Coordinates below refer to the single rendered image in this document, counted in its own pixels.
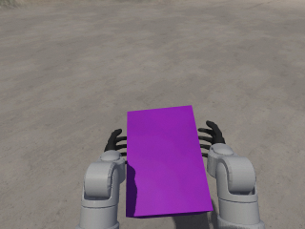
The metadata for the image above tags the right robot forearm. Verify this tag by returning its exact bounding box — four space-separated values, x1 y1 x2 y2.
207 143 265 229

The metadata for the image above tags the right robot hand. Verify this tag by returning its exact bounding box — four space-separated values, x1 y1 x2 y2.
197 120 226 157

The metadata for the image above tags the left robot forearm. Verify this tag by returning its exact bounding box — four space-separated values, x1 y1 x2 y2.
75 150 126 229

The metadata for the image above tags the left robot hand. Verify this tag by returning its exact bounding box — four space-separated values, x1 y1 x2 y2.
104 129 127 164

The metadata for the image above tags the carton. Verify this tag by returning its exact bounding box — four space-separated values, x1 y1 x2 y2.
126 105 213 219

